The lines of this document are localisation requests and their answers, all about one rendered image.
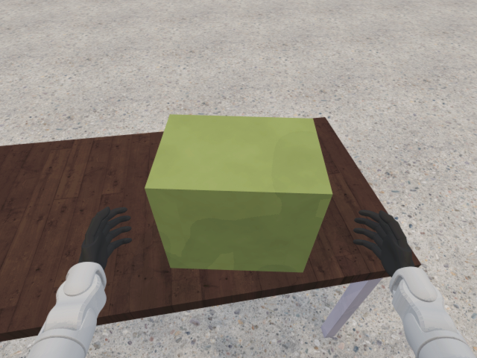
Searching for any robot left forearm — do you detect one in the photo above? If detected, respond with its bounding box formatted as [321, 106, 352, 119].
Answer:
[27, 262, 107, 358]

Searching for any robot right forearm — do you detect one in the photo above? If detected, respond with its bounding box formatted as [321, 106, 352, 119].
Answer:
[389, 267, 476, 358]

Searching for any carton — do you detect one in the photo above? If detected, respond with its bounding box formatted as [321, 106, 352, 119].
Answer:
[145, 114, 333, 272]

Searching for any left robot hand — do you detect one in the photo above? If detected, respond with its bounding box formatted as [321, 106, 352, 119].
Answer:
[78, 207, 132, 270]

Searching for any right robot hand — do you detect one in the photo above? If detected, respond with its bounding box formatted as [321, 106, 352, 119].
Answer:
[353, 210, 415, 277]

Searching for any table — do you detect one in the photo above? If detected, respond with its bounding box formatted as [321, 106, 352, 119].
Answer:
[0, 117, 421, 342]

